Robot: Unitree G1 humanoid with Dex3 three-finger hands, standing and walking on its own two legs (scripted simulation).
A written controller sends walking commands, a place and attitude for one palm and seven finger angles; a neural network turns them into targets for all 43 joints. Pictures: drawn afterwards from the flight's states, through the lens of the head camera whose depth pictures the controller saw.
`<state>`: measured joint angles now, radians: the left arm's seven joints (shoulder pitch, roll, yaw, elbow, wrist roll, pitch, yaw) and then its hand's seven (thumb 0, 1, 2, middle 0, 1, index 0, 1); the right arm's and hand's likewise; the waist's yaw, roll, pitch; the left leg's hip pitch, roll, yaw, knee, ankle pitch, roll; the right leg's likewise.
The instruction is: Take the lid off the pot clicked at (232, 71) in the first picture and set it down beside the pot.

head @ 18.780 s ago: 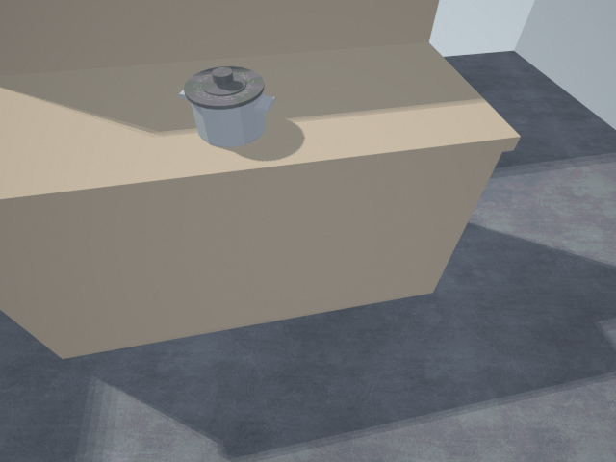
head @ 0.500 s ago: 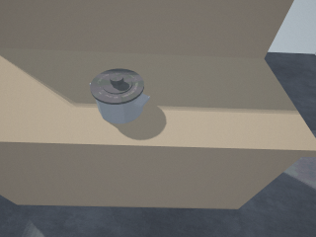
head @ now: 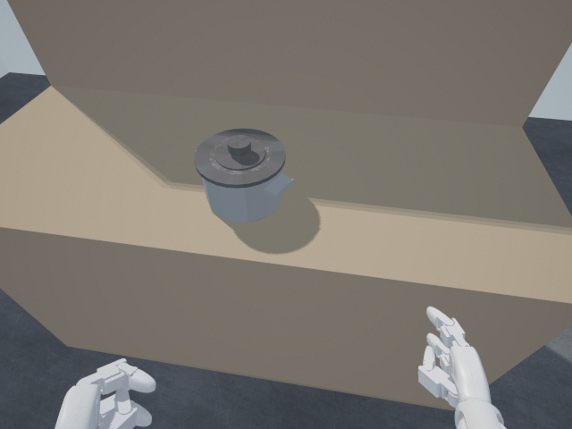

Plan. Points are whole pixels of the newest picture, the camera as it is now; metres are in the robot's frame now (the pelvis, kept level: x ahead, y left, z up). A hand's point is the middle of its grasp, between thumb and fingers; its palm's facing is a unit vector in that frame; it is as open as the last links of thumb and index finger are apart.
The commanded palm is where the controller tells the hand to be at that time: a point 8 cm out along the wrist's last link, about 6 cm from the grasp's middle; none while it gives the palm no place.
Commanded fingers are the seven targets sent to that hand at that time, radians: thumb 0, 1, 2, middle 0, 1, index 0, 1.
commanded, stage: lift the closed hand beside the body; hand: left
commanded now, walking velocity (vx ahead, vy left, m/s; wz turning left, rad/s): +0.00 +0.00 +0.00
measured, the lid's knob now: (239, 145) +0.55 +0.17 +0.10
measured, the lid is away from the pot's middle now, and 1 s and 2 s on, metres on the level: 0.00 0.00 0.00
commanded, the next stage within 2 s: raise the hand higher, near the body in 0.08 s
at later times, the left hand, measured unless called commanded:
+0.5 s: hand (119, 363) +0.17 +0.23 +0.04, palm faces +0.23 -0.87 -0.44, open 3.1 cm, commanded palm +0.12 +0.27 +0.08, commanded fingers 0.00 0.90 0.90 -1.30 -1.50 -1.30 -1.50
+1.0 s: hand (104, 319) +0.19 +0.24 +0.11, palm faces +0.30 -0.86 -0.42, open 3.1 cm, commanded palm +0.15 +0.28 +0.14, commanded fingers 0.00 0.90 0.90 -1.30 -1.50 -1.30 -1.50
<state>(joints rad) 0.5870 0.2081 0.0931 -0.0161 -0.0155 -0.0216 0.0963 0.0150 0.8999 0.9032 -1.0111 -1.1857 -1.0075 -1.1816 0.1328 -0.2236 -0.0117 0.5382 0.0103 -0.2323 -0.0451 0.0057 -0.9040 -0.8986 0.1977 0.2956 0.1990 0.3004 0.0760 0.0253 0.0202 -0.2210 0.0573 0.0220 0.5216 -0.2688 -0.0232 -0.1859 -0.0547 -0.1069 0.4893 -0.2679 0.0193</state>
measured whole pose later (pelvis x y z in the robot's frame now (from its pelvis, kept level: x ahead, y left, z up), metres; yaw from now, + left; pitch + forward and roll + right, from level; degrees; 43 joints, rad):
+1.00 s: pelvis +0.02 +0.01 +0.00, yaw -1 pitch -3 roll +0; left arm 0.61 0.29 0.21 -0.41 -0.01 -0.08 0.08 0.02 0.89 0.90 -1.30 -1.50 -1.30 -1.50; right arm 0.20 -0.18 0.02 0.61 0.00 -0.19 -0.05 0.01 -0.90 -0.90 0.20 0.30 0.20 0.30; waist 0.07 0.06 0.02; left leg -0.13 0.05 0.06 0.47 -0.29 -0.01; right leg -0.10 -0.06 -0.08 0.43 -0.27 0.04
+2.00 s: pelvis -0.01 +0.01 +0.01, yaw -1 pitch -1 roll +0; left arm 0.03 0.66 0.06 -0.19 0.74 0.02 -0.30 0.00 -0.23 1.39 -0.86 -0.18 -0.86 -0.18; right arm 0.15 -0.29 0.00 0.58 0.04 0.01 -0.01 0.01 -0.90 -0.90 0.20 0.30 0.20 0.30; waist 0.06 0.14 0.02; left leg -0.20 0.02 0.04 0.40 -0.19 0.00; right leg -0.18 -0.08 -0.09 0.40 -0.19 0.04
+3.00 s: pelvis +0.01 +0.01 +0.00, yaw -1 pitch +2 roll +1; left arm -0.57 0.61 -0.13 0.25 0.83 0.16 -0.45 0.00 -0.33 1.48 -0.84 -0.08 -0.84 -0.08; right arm 0.16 -0.31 0.00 0.59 0.07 0.07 0.01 0.01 -0.91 -0.90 0.20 0.30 0.20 0.30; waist -0.01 0.11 0.01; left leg -0.24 0.02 0.05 0.43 -0.22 -0.01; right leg -0.25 -0.08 -0.08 0.46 -0.25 0.03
